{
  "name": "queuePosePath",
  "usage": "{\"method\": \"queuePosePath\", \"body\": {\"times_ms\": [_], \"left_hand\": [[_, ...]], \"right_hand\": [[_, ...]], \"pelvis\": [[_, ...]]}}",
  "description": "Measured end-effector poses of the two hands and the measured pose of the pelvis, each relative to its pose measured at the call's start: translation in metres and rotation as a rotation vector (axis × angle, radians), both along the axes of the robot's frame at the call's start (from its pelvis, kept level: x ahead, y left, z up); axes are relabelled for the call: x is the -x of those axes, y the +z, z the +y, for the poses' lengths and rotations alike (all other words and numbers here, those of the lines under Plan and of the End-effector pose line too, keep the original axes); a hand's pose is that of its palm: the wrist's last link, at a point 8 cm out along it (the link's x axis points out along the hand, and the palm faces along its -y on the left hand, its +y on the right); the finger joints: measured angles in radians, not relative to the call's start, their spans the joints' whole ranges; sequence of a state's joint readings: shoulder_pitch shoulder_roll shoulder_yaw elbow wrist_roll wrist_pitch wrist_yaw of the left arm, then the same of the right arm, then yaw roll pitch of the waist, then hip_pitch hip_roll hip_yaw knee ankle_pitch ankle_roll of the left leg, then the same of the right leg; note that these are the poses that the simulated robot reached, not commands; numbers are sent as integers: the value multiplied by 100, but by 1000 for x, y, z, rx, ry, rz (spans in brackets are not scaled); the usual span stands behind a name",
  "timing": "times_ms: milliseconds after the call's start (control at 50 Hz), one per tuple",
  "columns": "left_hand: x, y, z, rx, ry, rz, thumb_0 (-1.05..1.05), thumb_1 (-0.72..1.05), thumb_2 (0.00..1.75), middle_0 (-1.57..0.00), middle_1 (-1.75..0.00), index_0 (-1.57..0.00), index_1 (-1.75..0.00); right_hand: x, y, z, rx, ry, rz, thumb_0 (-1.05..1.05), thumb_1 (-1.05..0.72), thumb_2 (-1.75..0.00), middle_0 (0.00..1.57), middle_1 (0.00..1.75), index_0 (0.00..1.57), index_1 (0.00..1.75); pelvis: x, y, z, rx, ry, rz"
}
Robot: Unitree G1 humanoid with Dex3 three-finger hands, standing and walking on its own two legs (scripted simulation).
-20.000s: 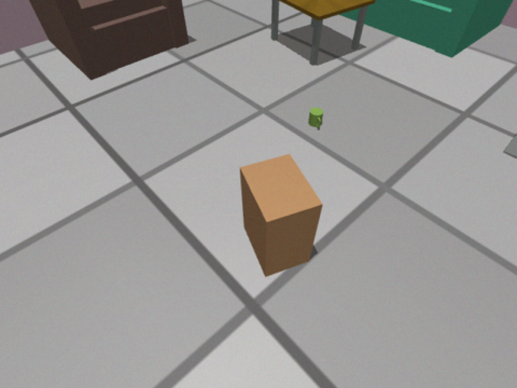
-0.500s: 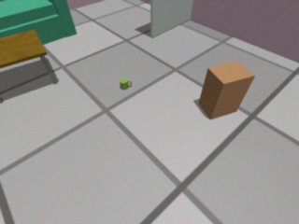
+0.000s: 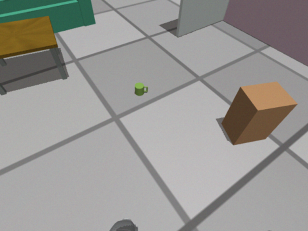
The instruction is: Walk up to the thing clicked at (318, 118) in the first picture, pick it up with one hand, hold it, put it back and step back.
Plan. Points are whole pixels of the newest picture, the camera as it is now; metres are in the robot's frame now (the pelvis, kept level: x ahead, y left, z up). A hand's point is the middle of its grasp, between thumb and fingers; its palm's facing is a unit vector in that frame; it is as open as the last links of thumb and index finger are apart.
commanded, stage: walk up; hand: left
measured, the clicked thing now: (141, 89) +1.32 +0.19 -0.71
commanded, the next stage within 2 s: none
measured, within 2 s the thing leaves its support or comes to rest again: neither
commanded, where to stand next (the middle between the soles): +0.88 +0.00 m, yaw -2 degrees
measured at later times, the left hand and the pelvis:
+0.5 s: hand (91, 157) +0.34 +0.24 -0.11, palm faces -0.04 -0.91 -0.42, open 7.4 cm; pelvis +0.25 -0.04 +0.00, yaw -2 degrees
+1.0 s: hand (93, 119) +0.52 +0.29 -0.14, palm faces -0.08 -0.94 -0.33, open 7.4 cm; pelvis +0.47 +0.01 +0.02, yaw -2 degrees
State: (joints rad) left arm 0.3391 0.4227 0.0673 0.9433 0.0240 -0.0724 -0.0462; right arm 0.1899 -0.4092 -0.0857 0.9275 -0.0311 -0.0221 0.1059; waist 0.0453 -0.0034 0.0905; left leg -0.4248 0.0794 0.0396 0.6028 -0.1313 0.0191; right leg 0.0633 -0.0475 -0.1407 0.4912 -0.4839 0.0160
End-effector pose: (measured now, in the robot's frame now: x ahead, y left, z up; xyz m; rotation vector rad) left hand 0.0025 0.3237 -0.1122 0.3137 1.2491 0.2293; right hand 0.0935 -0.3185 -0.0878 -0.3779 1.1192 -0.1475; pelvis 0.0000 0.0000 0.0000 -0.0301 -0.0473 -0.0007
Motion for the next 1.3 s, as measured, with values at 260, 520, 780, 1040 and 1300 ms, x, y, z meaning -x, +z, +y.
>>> {"method": "queuePosePath", "body": {"times_ms": [260,520,780,1040,1300], "left_hand": [[-207,28,-7,21,-157,-114,1,91,89,-20,-30,-20,-30],[-334,44,-41,-63,-116,-188,1,91,89,-20,-30,-20,-30],[-381,23,-13,-20,-40,-32,1,90,89,-20,-30,-20,-30],[-538,15,8,30,-118,-68,1,91,89,-20,-30,-20,-30],[-686,30,-27,-35,-180,-181,1,91,89,-20,-30,-20,-30]], "right_hand": [[-82,18,8,-5,-83,-51,1,-90,-90,20,30,21,30],[-200,-27,-39,-39,-91,53,1,-91,-90,20,30,21,30],[-370,3,-11,-14,12,-6,1,-90,-90,20,30,21,30],[-449,29,18,29,-56,-69,1,-90,-90,20,30,21,30],[-492,-19,-17,-16,-133,71,1,-90,-90,20,30,21,30]], "pelvis": [[-125,20,5,-43,-43,2],[-257,5,-35,-31,-32,-10],[-377,9,-12,10,-15,14],[-484,19,15,-19,-39,-3],[-585,1,-15,-24,-38,-8]]}}
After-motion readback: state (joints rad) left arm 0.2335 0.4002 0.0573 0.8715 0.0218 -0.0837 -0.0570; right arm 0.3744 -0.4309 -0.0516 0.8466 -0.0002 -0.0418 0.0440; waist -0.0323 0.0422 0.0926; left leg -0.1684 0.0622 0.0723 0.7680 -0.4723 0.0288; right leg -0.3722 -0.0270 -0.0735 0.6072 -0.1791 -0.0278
